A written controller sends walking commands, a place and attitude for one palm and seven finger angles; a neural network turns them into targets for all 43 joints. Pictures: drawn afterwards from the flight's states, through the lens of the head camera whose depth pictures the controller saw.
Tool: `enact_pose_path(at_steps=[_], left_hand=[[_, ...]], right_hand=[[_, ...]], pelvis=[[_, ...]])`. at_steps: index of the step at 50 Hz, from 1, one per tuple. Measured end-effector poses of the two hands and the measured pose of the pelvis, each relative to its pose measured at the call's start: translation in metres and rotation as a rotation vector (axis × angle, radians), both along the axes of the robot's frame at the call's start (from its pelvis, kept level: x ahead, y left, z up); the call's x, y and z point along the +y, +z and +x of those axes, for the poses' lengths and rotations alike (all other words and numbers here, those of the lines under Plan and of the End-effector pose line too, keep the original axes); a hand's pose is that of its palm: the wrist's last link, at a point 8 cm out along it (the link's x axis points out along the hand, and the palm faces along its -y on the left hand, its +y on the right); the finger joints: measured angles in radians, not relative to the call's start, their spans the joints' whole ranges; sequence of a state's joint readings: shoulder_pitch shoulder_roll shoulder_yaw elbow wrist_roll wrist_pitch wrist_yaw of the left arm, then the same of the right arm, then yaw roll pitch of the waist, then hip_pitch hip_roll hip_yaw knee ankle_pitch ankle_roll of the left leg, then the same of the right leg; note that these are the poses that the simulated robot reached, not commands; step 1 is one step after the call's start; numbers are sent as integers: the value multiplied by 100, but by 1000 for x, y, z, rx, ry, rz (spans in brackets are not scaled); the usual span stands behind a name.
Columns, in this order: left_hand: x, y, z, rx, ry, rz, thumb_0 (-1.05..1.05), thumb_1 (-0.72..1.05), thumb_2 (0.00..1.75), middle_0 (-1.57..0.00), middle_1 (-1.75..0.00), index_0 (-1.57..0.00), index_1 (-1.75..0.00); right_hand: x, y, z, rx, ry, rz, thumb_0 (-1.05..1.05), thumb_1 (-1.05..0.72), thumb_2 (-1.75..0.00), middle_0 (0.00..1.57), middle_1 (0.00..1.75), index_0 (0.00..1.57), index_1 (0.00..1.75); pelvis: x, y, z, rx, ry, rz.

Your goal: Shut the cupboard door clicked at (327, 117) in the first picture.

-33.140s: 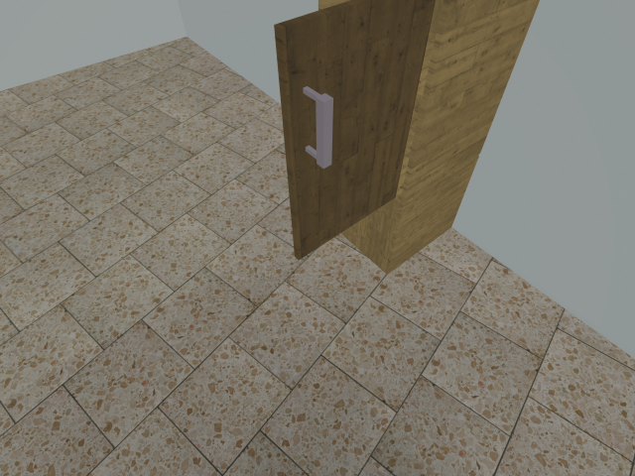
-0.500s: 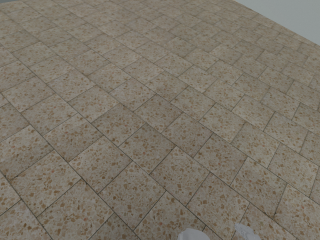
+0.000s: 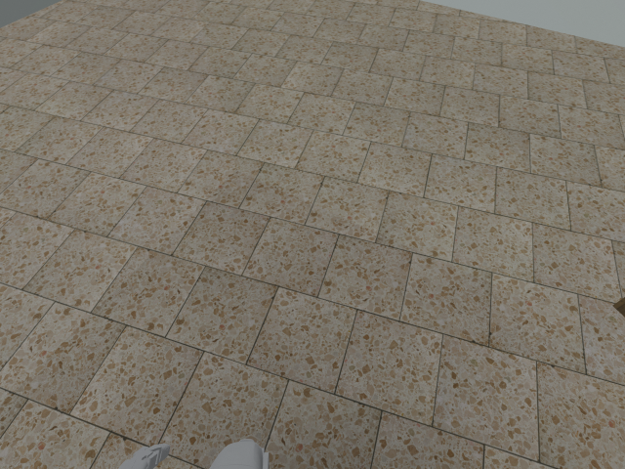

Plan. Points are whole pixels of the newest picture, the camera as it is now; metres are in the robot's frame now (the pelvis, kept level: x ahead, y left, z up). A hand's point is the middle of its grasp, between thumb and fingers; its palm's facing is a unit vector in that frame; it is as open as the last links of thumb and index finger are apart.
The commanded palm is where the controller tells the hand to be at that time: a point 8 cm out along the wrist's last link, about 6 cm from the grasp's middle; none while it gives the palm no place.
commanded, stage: turn to face it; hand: left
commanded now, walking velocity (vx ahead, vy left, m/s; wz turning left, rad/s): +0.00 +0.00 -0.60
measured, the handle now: out of the picture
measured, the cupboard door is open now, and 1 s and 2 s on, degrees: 59 59 59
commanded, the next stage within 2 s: take the last steps up to it in 1.66 s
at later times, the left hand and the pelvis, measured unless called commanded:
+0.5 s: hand (201, 441) +0.17 +0.18 -0.16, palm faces -0.28 -0.92 -0.28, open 7.4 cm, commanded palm none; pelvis +0.01 +0.00 -0.02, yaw -18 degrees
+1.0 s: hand (232, 398) +0.24 +0.14 -0.16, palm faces -0.52 -0.83 -0.22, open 7.4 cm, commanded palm none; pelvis +0.04 +0.01 +0.00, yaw -35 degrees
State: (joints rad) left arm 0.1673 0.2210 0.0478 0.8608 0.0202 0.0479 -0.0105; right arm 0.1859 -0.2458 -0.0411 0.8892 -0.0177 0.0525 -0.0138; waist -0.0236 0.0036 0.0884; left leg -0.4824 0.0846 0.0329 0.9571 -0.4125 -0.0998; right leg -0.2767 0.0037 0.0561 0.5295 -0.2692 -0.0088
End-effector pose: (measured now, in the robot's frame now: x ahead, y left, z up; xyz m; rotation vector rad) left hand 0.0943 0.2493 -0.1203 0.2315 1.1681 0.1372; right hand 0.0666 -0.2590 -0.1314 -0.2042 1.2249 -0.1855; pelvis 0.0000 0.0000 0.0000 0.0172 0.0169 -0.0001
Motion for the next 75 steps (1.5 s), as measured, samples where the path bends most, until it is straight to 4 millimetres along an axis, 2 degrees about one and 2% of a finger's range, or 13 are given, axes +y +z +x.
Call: enact_pose_path(at_steps=[7, 15, 19, 23, 26, 35, 40, 43, 51, 57, 61, 69, 75], left_hand=[[21, -25, 16, 31, -39, -45, 1, 90, 90, -20, -30, -21, -30], [25, -12, 46, 42, -119, -40, 1, 91, 90, -19, -30, -20, -29], [9, -6, 64, 37, -190, -22, 1, 91, 90, -19, -30, -20, -29], [-15, -8, 83, -5, -267, 12, 1, 91, 90, -19, -30, -20, -29], [-29, -3, 86, -13, -295, 27, 1, 91, 90, -19, -30, -20, -29], [-44, 0, 91, 56, -369, 18, 1, 91, 90, -20, -30, -21, -30], [-39, -17, 110, 77, -407, -5, 1, 90, 90, -20, -30, -21, -30], [-39, -24, 126, 83, -438, -13, 1, 91, 90, -20, -30, -21, -30], [-70, -8, 164, 46, -553, -14, 1, 91, 90, -19, -30, -20, -29], [-121, -3, 181, -23, -682, 13, 1, 91, 90, -19, -30, -20, -29], [-144, 4, 177, -42, -728, 32, 1, 91, 90, -19, -30, -20, -29], [-160, 6, 164, 28, -778, 31, 1, 91, 90, -20, -30, -21, -30], [-160, -9, 173, 66, -797, 4, 1, 90, 90, -20, -30, -21, -30]], right_hand=[[29, 3, 12, -98, -38, -29, 0, -90, -90, 20, 30, 20, 30], [36, 15, -26, -32, -119, -36, 0, -90, -90, 21, 30, 20, 30], [23, 7, -48, -13, -198, -22, 0, -90, -90, 21, 30, 20, 30], [0, -15, -73, 1, -282, -2, 0, -90, -90, 21, 30, 20, 30], [-12, -22, -84, 36, -329, -4, 0, -90, -90, 21, 30, 20, 30], [-15, 4, -68, -41, -393, -16, 1, -90, -90, 20, 30, 20, 30], [-4, 9, -57, -100, -430, -50, 0, -90, -90, 20, 30, 20, 30], [7, 10, -62, -101, -443, -67, 0, -90, -90, 20, 30, 20, 30], [23, 13, -111, -23, -550, -41, 0, -90, -90, 21, 30, 20, 30], [14, -16, -163, 8, -680, 8, 0, -90, -90, 21, 30, 20, 30], [4, -25, -186, 51, -747, 18, 1, -90, -90, 21, 30, 20, 30], [-6, 0, -180, -12, -800, -1, 1, -90, -90, 20, 30, 20, 30], [-3, 8, -161, -53, -829, -37, 0, -90, -90, 20, 30, 20, 30]], pelvis=[[28, -13, 9, 9, -87, -25], [28, 1, 14, 1, -188, -52], [21, 0, 15, -1, -245, -55], [4, -15, 16, -4, -299, -25], [1, -14, 15, -6, -321, -31], [1, 2, 23, 10, -425, 10], [12, -6, 35, 20, -489, -11], [17, -9, 38, 15, -525, -18], [7, 2, 37, 13, -620, -45], [-15, -13, 28, 1, -699, -20], [-21, -13, 24, -2, -736, -20], [-30, 4, 26, 0, -812, 14], [-27, 0, 41, 6, -860, -4]])
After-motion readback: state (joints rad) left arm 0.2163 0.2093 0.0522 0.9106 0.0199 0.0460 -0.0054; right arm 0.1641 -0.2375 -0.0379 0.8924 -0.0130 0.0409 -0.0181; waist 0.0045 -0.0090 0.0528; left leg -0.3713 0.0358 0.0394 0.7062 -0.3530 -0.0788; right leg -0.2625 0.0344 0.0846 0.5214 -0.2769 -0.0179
